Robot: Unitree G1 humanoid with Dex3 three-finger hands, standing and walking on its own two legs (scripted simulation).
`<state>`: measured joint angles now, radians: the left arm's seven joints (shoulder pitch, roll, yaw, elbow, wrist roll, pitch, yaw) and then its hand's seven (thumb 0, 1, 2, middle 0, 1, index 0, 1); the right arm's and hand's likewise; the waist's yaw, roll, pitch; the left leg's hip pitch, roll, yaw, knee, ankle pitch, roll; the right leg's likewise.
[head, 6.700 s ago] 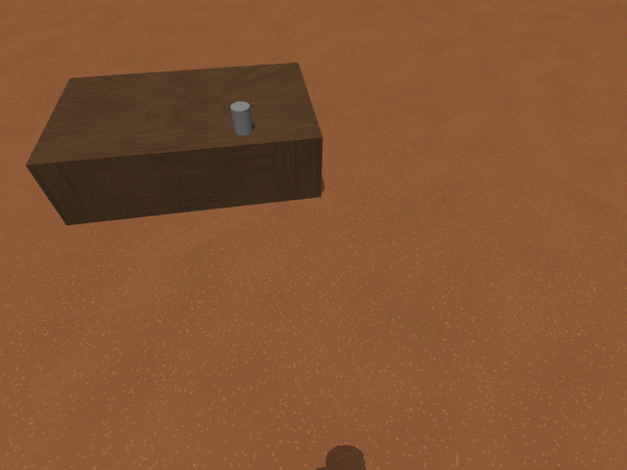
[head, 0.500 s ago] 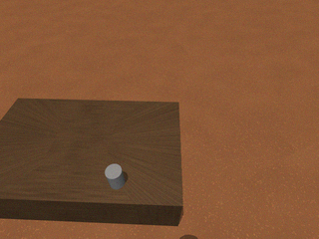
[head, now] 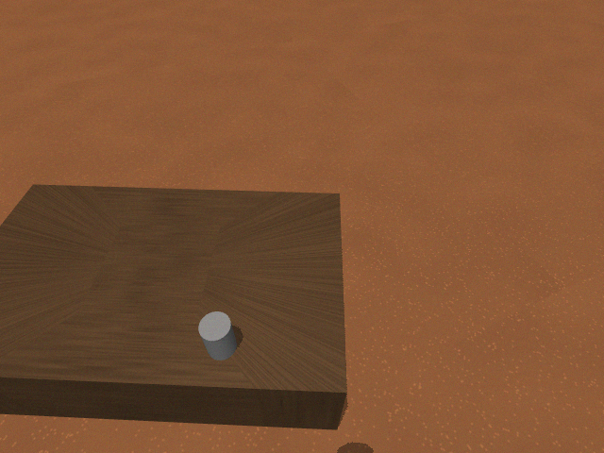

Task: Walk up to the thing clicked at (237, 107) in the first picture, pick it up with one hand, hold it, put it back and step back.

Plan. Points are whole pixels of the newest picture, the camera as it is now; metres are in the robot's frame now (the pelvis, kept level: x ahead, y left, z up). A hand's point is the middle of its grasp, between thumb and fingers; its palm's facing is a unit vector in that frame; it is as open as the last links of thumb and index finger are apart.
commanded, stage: stand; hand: left
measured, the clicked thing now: (218, 336) +0.48 +0.21 -0.40
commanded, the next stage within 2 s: go down in 0.80 s
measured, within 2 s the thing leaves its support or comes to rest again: neither
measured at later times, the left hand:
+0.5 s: hand out of the picture +0.07 +0.26 -0.15, palm faces -0.02 -0.94 -0.35, open 7.4 cm
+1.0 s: hand out of the picture +0.11 +0.25 -0.16, palm faces +0.05 -0.94 -0.33, open 8.0 cm
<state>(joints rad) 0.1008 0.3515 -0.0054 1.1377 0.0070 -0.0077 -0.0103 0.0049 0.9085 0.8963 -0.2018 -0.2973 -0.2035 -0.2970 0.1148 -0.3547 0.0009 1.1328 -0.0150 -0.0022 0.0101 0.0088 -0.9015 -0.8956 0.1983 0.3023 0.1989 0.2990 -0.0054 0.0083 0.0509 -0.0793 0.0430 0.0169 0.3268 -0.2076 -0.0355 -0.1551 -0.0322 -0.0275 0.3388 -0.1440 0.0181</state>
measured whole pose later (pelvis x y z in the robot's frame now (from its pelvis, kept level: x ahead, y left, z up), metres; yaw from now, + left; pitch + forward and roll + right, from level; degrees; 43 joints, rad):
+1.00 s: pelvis +0.00 +0.00 +0.00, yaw +1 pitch +1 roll +0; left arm 0.05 0.33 0.05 1.08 -0.01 -0.03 0.01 0.01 0.84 0.83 -0.15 -0.23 -0.16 -0.23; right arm 0.17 -0.34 0.00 0.96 0.03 -0.03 -0.02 0.01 -0.95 -0.92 0.20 0.30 0.20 0.30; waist -0.01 0.01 0.06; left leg -0.18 0.03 0.00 0.42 -0.25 -0.03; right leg -0.25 -0.04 -0.04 0.42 -0.18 0.02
